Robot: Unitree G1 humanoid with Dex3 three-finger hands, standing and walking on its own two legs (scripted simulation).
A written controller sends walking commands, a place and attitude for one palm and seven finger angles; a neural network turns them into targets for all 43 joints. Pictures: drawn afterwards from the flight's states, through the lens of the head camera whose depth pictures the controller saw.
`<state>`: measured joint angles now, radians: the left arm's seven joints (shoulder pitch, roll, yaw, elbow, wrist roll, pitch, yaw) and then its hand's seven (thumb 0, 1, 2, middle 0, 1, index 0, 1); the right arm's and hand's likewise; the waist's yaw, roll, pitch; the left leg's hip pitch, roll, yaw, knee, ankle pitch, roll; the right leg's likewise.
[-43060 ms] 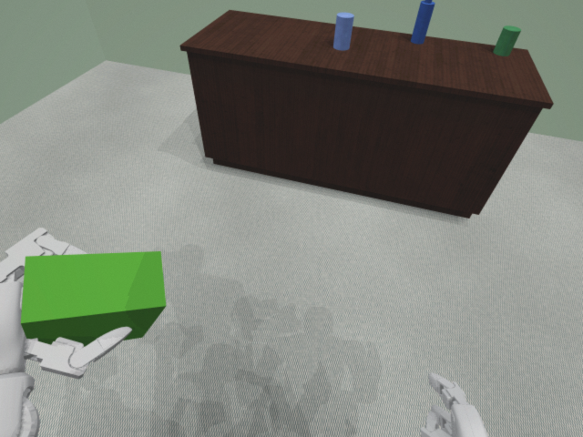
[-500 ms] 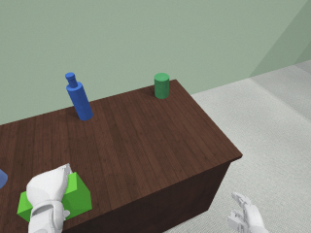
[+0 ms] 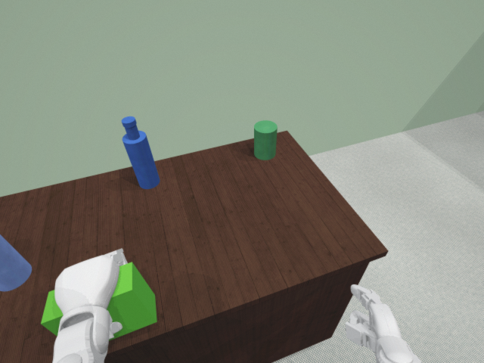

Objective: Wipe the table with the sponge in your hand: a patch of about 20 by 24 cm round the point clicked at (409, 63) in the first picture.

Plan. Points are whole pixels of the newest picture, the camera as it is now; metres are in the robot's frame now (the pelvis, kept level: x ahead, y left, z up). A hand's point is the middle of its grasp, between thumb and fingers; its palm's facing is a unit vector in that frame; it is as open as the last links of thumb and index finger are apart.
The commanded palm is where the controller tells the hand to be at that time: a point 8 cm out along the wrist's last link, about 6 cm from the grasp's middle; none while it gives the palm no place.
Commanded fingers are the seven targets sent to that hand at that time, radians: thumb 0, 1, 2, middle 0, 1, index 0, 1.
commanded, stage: lift the sponge slowly off the table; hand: left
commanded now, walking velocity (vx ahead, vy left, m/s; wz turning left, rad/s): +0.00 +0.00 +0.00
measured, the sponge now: (109, 312) +0.18 +0.28 -0.03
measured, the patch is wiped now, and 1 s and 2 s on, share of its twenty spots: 1.00 1.00 1.00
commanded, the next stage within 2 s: bring the sponge back beside the body in 1.10 s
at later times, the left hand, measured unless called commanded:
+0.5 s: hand (96, 284) +0.20 +0.28 +0.04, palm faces +0.01 -0.14 -0.99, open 9.7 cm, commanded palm +0.17 +0.28 +0.11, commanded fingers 0.00 0.10 1.30 -1.20 -1.60 -1.20 -1.60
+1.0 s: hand (93, 267) +0.21 +0.28 +0.08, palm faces +0.06 -0.14 -0.99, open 9.7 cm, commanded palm +0.18 +0.27 +0.15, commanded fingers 0.00 0.10 1.30 -1.20 -1.60 -1.20 -1.60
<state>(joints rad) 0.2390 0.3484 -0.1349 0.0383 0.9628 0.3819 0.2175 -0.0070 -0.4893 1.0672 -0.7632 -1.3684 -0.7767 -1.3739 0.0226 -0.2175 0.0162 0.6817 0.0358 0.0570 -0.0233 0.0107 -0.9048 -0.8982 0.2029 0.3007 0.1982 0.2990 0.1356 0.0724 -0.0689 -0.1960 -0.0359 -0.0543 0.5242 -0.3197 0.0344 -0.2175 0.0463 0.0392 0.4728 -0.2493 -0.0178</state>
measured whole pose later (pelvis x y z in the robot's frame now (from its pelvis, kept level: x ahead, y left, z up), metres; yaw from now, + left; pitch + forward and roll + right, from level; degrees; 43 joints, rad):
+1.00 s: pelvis +0.00 -0.01 +0.01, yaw +0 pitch -4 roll -1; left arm 0.18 0.43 -0.10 -0.14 0.92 0.47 0.06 -0.01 -0.49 1.07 -0.77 -1.37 -0.78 -1.37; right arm -0.01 -0.24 0.05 0.69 0.04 0.07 -0.03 0.01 -0.90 -0.90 0.20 0.30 0.20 0.30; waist 0.14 0.09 -0.03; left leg -0.08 -0.03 -0.06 0.40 -0.26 0.03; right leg -0.11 0.05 0.04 0.37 -0.20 -0.02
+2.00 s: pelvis -0.02 -0.02 +0.01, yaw +0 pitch -5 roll -1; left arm 0.23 0.46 -0.07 -0.28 0.88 0.51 -0.01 -0.01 -0.49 1.07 -0.77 -1.37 -0.78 -1.37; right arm -0.02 -0.25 0.06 0.67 0.04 0.07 -0.03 0.01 -0.90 -0.90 0.20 0.30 0.20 0.30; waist 0.14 0.10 -0.02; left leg -0.08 -0.02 -0.06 0.42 -0.25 0.01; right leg -0.11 0.05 0.04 0.39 -0.19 -0.03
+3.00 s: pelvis -0.03 -0.02 +0.00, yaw +1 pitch -3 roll -1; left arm 0.28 0.45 0.17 -0.39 0.21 0.26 0.03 -0.01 -0.49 1.06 -0.77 -1.37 -0.78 -1.37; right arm 0.05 -0.23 0.07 0.51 0.03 0.04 -0.05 0.01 -0.90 -0.90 0.20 0.30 0.20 0.30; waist 0.10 0.07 -0.01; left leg -0.18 -0.01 -0.08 0.49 -0.27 0.01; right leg -0.19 0.07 0.02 0.42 -0.19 -0.04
